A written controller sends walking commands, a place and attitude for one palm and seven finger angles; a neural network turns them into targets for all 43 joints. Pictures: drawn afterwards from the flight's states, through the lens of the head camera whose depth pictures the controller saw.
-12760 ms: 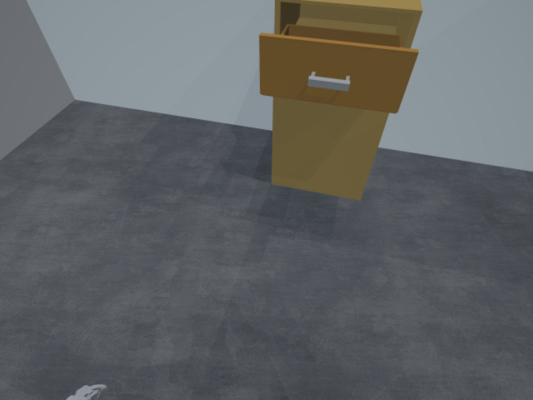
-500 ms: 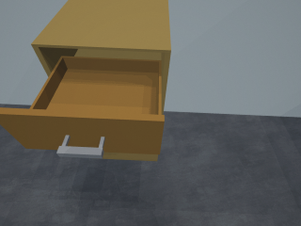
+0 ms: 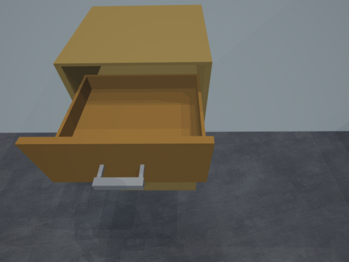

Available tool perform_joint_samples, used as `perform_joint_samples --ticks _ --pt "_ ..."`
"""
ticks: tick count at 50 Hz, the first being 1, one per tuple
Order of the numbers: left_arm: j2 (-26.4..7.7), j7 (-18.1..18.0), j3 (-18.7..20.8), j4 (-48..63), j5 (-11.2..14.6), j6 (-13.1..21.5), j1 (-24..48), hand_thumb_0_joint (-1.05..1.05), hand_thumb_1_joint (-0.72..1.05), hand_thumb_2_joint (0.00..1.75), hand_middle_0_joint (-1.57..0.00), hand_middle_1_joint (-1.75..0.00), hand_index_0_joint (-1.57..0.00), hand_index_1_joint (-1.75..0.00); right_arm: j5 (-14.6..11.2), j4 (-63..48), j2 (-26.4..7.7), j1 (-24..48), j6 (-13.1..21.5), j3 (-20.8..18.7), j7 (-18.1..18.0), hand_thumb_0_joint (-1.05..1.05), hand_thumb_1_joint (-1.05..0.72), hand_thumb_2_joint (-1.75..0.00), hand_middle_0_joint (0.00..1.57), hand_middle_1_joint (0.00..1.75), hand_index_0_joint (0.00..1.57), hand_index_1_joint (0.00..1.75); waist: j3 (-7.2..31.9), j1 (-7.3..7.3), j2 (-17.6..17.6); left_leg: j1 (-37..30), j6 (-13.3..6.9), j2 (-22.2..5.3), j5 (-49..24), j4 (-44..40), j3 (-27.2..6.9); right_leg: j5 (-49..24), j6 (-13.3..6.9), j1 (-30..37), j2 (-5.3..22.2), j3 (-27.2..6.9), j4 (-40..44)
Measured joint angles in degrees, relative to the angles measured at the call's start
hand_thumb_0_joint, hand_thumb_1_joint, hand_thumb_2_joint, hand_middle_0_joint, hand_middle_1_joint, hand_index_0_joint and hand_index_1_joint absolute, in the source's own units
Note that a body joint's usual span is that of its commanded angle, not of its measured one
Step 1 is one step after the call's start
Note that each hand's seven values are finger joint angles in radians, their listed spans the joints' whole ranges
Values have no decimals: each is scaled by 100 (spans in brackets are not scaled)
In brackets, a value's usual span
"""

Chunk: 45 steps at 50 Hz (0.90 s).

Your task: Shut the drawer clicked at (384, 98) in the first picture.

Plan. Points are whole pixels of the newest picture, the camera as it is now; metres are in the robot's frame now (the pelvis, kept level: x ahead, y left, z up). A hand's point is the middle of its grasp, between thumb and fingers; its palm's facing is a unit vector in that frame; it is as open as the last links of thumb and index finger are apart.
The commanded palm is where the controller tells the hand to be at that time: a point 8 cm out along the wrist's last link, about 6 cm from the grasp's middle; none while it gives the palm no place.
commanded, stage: come to a stop and stand still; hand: left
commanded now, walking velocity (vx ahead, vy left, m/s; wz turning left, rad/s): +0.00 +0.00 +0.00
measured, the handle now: (120, 176) +0.30 +0.15 +0.02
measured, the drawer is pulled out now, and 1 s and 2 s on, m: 0.29 0.29 0.29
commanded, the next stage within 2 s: look again from close up in 0.76 s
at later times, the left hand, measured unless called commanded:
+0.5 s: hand out of the picture +0.03 +0.14 -0.17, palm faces +0.00 -0.98 -0.21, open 7.3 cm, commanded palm none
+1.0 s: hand out of the picture +0.03 +0.12 -0.17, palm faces +0.00 -0.98 -0.21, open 7.3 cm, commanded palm none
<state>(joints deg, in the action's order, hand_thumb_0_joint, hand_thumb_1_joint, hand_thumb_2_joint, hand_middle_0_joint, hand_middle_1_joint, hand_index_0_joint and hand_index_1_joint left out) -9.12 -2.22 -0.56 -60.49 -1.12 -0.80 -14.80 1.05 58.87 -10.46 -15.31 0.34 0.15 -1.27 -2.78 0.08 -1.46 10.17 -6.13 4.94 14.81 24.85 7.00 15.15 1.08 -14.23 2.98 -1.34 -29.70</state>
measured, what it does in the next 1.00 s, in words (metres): shifts its weight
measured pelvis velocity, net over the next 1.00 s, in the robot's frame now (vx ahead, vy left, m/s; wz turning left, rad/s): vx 0.03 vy -0.05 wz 0.00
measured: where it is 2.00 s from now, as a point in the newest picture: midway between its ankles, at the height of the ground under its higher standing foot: outside the picture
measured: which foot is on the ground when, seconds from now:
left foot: down 0.00-1.00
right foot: down 0.00-1.00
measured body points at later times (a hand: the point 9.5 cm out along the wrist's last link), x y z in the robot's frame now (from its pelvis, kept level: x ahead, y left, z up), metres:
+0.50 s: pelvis +0.03 -0.03 +0.00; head +0.05 -0.03 +0.45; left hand +0.04 +0.20 -0.15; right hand +0.03 -0.25 -0.16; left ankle -0.01 +0.05 -0.74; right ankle +0.01 -0.15 -0.74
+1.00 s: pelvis +0.03 -0.05 +0.01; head +0.05 -0.05 +0.46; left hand +0.03 +0.17 -0.15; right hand +0.02 -0.26 -0.16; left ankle -0.01 +0.05 -0.74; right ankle +0.01 -0.15 -0.74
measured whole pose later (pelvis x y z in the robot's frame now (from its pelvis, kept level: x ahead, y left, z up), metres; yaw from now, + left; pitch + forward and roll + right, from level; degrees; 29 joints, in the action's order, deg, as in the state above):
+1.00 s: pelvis +0.03 -0.05 +0.01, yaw +0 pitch +0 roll +1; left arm -8.7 -2.8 -1.2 -63.4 -0.8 0.9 -15.6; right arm 0.4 65.9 -7.9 -14.9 1.3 0.6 -1.8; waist -3.0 0.2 0.1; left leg 6.2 -1.6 0.9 15.1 21.5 5.4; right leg 15.0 -1.7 -9.6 -1.1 0.3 -24.9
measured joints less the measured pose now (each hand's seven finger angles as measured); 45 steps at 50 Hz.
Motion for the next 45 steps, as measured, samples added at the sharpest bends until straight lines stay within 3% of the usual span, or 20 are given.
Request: perform_joint_samples --ticks 7,45 --pt "52 -27 -14 -112 1 29 22 1 91 90 -20 -30 -20 -30 -14 182 55 -2 51 21 -18 1 -92 -90 20 30 20 30 3 9 57 -128 57 -37 -2 -139 -16 -4 80 120 -38 9 128" --pt "28 -57 -58 -289 35 158 -63 1 92 90 -20 -30 -20 -30 -61 680 229 56 97 45 -54 0 -92 -90 20 30 20 30 -5 14 159 -409 428 -381 52 -321 -146 9 -255 465 -384 152 451"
